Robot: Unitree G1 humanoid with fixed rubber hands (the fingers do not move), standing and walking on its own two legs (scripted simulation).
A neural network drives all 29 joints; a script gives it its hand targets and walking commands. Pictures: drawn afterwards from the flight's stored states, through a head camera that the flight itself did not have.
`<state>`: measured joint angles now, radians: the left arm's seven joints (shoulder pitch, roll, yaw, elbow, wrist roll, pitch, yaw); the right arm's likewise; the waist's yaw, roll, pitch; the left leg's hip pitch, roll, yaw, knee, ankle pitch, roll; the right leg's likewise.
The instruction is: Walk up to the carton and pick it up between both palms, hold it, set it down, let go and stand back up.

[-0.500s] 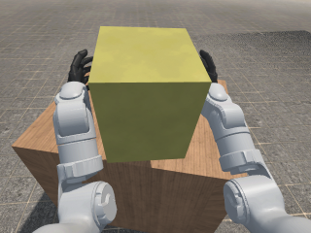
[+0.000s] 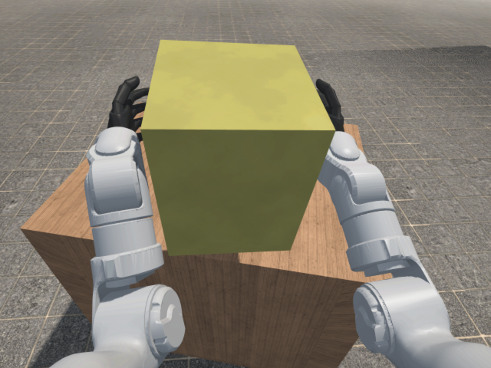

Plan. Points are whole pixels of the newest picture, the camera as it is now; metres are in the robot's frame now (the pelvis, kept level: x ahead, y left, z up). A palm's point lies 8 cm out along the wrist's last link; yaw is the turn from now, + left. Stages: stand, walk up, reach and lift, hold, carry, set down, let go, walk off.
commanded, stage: hold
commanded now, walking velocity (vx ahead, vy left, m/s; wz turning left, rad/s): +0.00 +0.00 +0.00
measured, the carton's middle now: (230, 153) +0.38 +0.01 +0.20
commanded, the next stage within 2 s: none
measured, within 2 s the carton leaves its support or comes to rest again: neither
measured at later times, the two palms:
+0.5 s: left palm (127, 134) +0.37 +0.15 +0.25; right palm (328, 134) +0.37 -0.14 +0.24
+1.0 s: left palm (126, 133) +0.37 +0.15 +0.25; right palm (327, 133) +0.37 -0.14 +0.23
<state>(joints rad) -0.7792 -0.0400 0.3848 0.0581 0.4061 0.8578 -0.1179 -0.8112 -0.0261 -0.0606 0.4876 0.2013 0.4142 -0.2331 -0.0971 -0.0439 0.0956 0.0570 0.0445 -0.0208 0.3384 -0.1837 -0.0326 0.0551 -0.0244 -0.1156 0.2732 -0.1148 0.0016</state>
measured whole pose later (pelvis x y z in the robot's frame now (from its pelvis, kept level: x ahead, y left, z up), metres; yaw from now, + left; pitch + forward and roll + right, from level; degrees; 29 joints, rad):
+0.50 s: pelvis +0.00 +0.00 +0.00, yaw +0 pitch -12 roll -1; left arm -0.78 -0.04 0.39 0.07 0.41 0.85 -0.12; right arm -0.82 -0.03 -0.06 0.50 0.21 0.41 -0.23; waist -0.10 -0.04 0.09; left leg 0.05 0.04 -0.02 0.34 -0.18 -0.03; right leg 0.05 -0.02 -0.12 0.27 -0.11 0.00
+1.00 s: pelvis +0.00 +0.00 +0.00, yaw +0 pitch -11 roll -1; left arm -0.79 -0.03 0.39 0.09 0.40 0.85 -0.12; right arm -0.83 -0.02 -0.07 0.51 0.19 0.41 -0.23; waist -0.09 -0.04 0.09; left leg 0.04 0.04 -0.02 0.33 -0.18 -0.03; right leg 0.04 -0.02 -0.12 0.28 -0.11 0.00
